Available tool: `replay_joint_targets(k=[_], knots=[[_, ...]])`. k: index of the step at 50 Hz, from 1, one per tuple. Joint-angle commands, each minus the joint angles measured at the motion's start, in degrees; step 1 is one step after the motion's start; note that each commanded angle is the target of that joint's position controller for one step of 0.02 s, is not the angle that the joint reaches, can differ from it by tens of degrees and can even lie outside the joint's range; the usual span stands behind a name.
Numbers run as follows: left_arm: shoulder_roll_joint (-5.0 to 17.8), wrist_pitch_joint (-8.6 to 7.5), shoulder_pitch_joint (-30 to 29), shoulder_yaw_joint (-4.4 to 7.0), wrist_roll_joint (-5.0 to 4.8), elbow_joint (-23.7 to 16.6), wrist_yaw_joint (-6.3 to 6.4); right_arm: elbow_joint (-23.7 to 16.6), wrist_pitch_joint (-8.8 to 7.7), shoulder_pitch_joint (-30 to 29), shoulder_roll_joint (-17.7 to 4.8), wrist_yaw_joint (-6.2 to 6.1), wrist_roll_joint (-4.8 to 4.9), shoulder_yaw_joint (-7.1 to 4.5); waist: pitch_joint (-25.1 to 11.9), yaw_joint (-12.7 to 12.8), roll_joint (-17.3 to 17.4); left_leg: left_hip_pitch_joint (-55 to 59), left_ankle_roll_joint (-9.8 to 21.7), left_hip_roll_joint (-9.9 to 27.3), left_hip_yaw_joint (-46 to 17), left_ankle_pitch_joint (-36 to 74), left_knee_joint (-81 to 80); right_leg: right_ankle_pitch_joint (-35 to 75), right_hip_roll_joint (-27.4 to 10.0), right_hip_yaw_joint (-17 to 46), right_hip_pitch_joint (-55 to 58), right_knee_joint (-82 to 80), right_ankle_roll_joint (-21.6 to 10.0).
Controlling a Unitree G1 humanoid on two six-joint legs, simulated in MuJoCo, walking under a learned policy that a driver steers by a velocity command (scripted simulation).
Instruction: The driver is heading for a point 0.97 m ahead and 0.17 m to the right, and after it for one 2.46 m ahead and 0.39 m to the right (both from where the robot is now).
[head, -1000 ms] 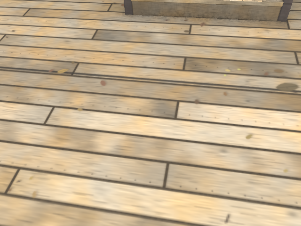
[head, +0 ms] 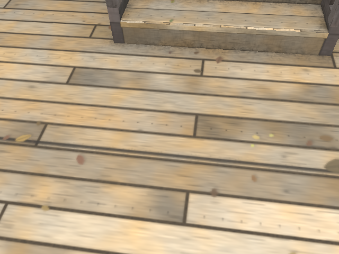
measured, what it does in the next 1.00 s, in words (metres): walks ahead: left foot, then right foot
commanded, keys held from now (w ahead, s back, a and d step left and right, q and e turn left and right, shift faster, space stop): w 0.46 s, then w+e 0.54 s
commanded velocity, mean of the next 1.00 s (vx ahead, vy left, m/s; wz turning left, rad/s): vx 0.50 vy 0.00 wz -0.20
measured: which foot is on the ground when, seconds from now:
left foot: up 0.00-0.38, down 0.40-0.96, up 0.98-1.00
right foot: down 0.00-0.42, up 0.44-0.94, down 0.96-1.00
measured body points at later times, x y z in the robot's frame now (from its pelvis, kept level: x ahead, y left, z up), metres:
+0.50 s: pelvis +0.28 +0.06 -0.01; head +0.31 +0.07 +0.44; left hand +0.29 +0.33 -0.16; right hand +0.43 -0.20 -0.12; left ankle +0.36 +0.15 -0.74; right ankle +0.13 -0.08 -0.65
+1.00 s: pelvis +0.56 +0.01 -0.02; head +0.60 -0.01 +0.42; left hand +0.80 +0.21 -0.12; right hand +0.51 -0.27 -0.16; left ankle +0.38 +0.16 -0.68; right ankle +0.64 -0.09 -0.74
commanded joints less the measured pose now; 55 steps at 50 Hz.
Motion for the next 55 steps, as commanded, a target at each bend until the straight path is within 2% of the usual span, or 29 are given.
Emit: replay_joint_targets(k=[1,6,10,14,17,18,19,20,21,22,23,24,25,27,29,31,34,37,42,45,46,47,48,49,50,51,52,53,55], knots=[[5.9,-1.0,2.0,1.13,0.19,-1.7,-0.05,-2.7,0.37,1.3,-3.2,-0.27,-0.42,-1.13,-4.0,-0.6,-5.5,-9.7,-0.3,5.4,-2.8,4.5,-2.5,8.8,-15.3,17.0,11.1,-15.4,-9.7],[8.3,-0.63,5.9,1.77,-0.2,0.4,1.33,-5.8,1.18,-7.3,-2.5,-0.28,-1.29,-1.11,-0.2,0.5,-4.5,-15.6,-2.6,5.7,-1.7,16.7,-17.5,11.2,-14.1,10.9,10.9,-18.8,-9.5],[8.9,-0.25,9.3,1.83,-0.74,2.0,1.93,-7.8,0.63,-15.2,-1.4,0.42,-0.9,-0.53,1.6,2.9,-4.8,-12.2,-2.7,3.1,0.9,26.1,-30.2,9.2,-12.1,6.7,11.1,-19.5,-7.7],[9.2,0.73,12.8,2.13,-1.14,4.3,2.14,-10.0,0.16,-20.6,-1.9,1.49,-0.4,-0.31,3.3,4.1,-5.0,-13.9,-1.4,2.3,0.6,24.1,-35.5,10.4,-15.1,6.9,18.5,-17.0,-7.3],[10.1,1.64,12.2,2.67,-1.32,4.7,2.52,-10.5,-0.39,-19.7,-3.7,2.32,-0.26,-0.84,2.0,2.2,-5.9,-10.9,0.7,1.1,1.0,18.2,-37.7,17.7,-17.3,7.4,23.4,-12.5,-6.0],[10.6,1.91,11.1,2.82,-1.3,4.4,2.59,-9.9,-0.51,-16.7,-4.8,2.35,-0.29,-1.42,0.0,0.2,-6.8,-5.8,1.5,-0.4,2.4,16.4,-38.0,25.9,-16.9,6.8,23.7,-8.9,-5.4],[10.3,2.29,10.0,2.66,-1.23,4.2,2.62,-7.8,-0.51,-10.0,-6.5,2.18,-0.41,-2.51,-3.9,-3.4,-6.8,3.6,2.8,-2.4,4.2,16.5,-39.1,34.2,-14.8,4.9,22.3,-1.0,-4.2],[8.6,2.47,10.1,1.92,-0.72,3.5,2.7,-4.7,-0.43,0.2,-9.5,1.73,-0.69,-3.96,-10.7,-7.3,-5.2,19.0,5.0,-0.4,2.0,17.6,-37.4,31.6,-11.7,2.8,15.4,11.5,-2.4],[3.7,1.75,15.2,0.3,0.08,2.1,2.26,-3.2,-0.15,8.8,-15.2,1.25,-1.81,-5.35,-19.8,-6.7,5.9,41.8,12.7,14.2,-20.1,13.9,-37.6,9.9,-4.5,0.2,-5.7,33.7,1.4],[1.5,0.31,16.2,-0.54,-0.64,2.8,1.92,-2.5,0.24,10.1,-13.1,1.41,-0.99,-4.64,-24.4,-6.3,13.7,48.3,17.8,20.4,-40.7,5.2,-47.8,-24.5,2.1,6.2,-18.5,46.8,2.9],[7.3,-0.9,11.4,0.94,-2.32,1.7,1.64,-3.0,0.04,5.9,-9.5,1.48,-0.44,-3.38,-16.8,-6.5,9.1,42.6,14.8,18.2,-35.5,0.7,-49.5,-23.6,-1.7,10.4,-24.8,52.0,1.5],[8.5,-1.41,7.2,1.2,-3.33,0.6,1.67,-4.4,-0.1,1.2,-7.0,1.25,-0.79,-2.77,-10.6,-5.4,6.0,34.5,12.4,16.7,-26.6,2.5,-50.4,-18.7,-4.8,9.3,-25.9,51.2,0.5],[8.1,-1.2,5.2,1.39,-2.99,0.5,2.08,-4.9,-0.39,-3.0,-5.1,1.33,-1.32,-2.15,-6.1,-3.5,2.0,25.6,10.8,14.6,-20.0,6.6,-52.6,-13.7,-7.5,8.2,-23.4,47.3,0.5],[6.3,0.57,6.9,1.91,-2.15,1.2,2.57,-4.7,-1.07,-6.0,-2.6,1.49,-2.27,-1.46,-3.3,-0.3,3.5,16.2,8.7,11.6,-12.1,11.1,-56.4,-8.8,-10.1,9.2,-16.6,42.1,0.6],[4.0,1.94,7.7,1.73,-2.15,1.3,2.61,-3.6,-1.52,-4.9,-3.5,1.28,-2.43,-1.79,-1.9,0.6,3.3,13.0,9.1,11.2,-7.4,14.8,-59.0,-6.3,-10.3,9.4,-15.8,40.0,1.1],[4.3,2.48,5.1,2.02,-1.94,0.1,2.71,-2.8,-1.75,-3.7,-5.0,0.57,-2.64,-2.21,-0.4,0.6,1.8,13.6,9.2,11.2,-3.8,18.3,-60.3,-1.2,-10.1,10.6,-19.7,36.0,1.8],[4.1,2.14,1.5,2.15,-1.5,-1.4,2.13,-2.5,-1.61,-2.9,-5.6,-0.37,-2.59,-2.24,0.3,-0.1,1.1,15.8,7.7,10.0,2.0,22.7,-60.7,8.8,-9.0,10.4,-21.8,26.8,2.3],[2.7,1.87,-4.5,1.41,-1.26,-3.5,1.08,-2.2,-1.33,-1.5,-6.3,-1.03,-2.17,-2.18,1.8,-2.2,0.6,16.8,6.3,9.2,6.9,23.7,-61.6,15.0,-8.2,6.0,-19.8,17.7,2.2],[2.1,2.04,-12.1,0.63,-1.37,-8.5,-0.81,-0.5,0.82,4.1,-7.5,-1.38,-1.3,-2.69,4.1,-4.7,-0.4,29.6,5.9,13.0,9.7,31.8,-56.6,9.2,-7.1,2.4,-25.1,11.2,0.5],[4.1,2.32,-10.2,1.55,-1.53,-10.3,-1.94,-1.7,2.26,2.3,-9.6,-1.9,-0.94,-3.37,0.9,-1.6,2.5,32.6,4.2,13.9,12.2,55.3,-47.5,0.6,-3.1,-2.1,-18.1,10.6,-2.2],[5.7,2.51,-6.1,2.43,-1.58,-9.9,-2.05,-2.2,2.74,1.5,-10.3,-2.19,-0.94,-3.61,-2.0,1.0,3.7,32.2,3.5,13.7,12.9,63.8,-40.8,-2.0,-0.9,-3.6,-12.1,11.0,-3.5],[8.3,2.58,1.6,3.88,-1.79,-8.3,-1.83,-2.8,3.15,0.3,-10.6,-2.38,-0.82,-3.63,-6.0,5.4,3.4,29.1,2.2,12.2,13.9,65.5,-30.3,-0.3,1.4,-4.0,-1.4,8.2,-5.4],[12.6,2.92,11.2,5.95,-1.74,-6.2,-0.76,-3.8,2.87,-0.1,-10.2,-2.47,-1.01,-3.31,-11.2,9.9,-0.2,17.4,-0.2,9.8,14.1,53.2,-14.8,1.4,-1.1,3.2,15.8,5.1,-8.3],[18.8,2.97,13.1,7.17,-2.04,-5.7,0.06,-6.6,1.19,5.2,-1.3,-1.16,-2.98,-0.61,-16.4,4.6,-15.2,-9.7,-3.9,-1.3,11.7,1.3,7.0,-3.3,-16.5,33.2,37.8,2.9,-18.6],[15.7,2.44,14.4,5.87,-1.36,-7.1,0.12,-7.9,-1.71,1.3,-3.8,-0.1,-1.01,-0.68,-23.7,6.4,-11.8,-18.9,-3.6,-5.8,-1.9,-13.4,16.1,-7.5,-22.1,51.9,43.6,-6.8,-22.8],[12.2,1.94,12.6,4.84,-0.72,-7.0,0.24,-9.7,-3.41,-4.9,-6.8,0.6,1.11,-1.57,-16.7,7.8,-8.9,-24.2,-1.7,-2.1,-4.6,-8.7,15.6,-4.1,-19.9,43.1,39.8,-7.7,-19.1],[10.0,1.49,8.9,4.25,-0.95,-7.7,0.3,-10.1,-4.09,-6.3,-6.5,0.55,1.08,-1.34,-11.6,5.4,-4.3,-22.9,-0.8,0.7,-4.3,-3.8,10.4,0.3,-17.3,35.1,31.5,-7.6,-16.7],[8.2,1.34,4.6,3.7,-1.0,-8.7,0.22,-9.5,-3.98,-6.5,-6.5,0.14,-0.26,-1.73,-7.4,2.7,-1.0,-19.0,-1.2,2.5,-3.8,-1.4,4.7,6.1,-15.0,29.4,22.3,-8.5,-15.1],[7.1,1.24,1.2,3.05,-0.42,-10.2,0.58,-9.4,-2.27,-4.6,-7.0,-0.03,-1.33,-2.52,-5.4,-0.6,-1.9,-11.9,-2.6,4.1,-3.9,0.8,-1.0,11.6,-12.6,25.1,12.4,-11.0,-14.4]])
Velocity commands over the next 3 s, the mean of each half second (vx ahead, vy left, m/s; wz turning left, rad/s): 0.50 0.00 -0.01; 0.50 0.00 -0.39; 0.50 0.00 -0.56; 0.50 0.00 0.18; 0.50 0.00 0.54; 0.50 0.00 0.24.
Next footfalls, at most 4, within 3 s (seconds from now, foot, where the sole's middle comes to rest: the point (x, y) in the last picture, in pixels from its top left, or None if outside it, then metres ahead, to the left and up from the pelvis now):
0.40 left None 0.40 0.15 -0.78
0.96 right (207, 204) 0.68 -0.10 -0.78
1.44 left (182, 141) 1.01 -0.01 -0.78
1.88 right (246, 130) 1.07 -0.32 -0.78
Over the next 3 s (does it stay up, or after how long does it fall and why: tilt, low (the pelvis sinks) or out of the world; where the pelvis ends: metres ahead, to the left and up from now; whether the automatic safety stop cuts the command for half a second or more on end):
stays up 1.51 -0.25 0.00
